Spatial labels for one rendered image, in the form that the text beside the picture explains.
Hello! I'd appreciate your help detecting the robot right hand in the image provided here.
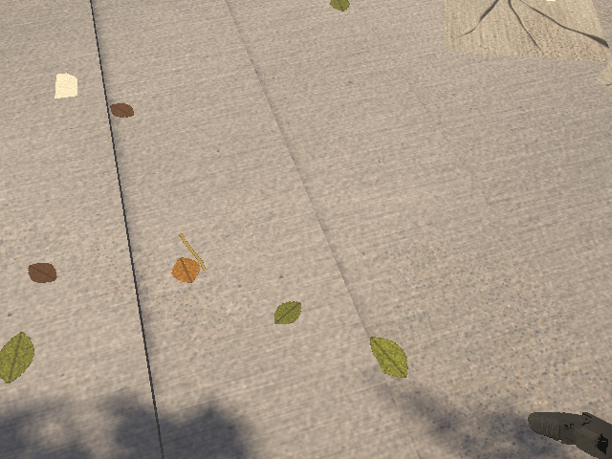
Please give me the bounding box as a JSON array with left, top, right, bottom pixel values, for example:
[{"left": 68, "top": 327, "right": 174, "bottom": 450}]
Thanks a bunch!
[{"left": 528, "top": 412, "right": 612, "bottom": 459}]

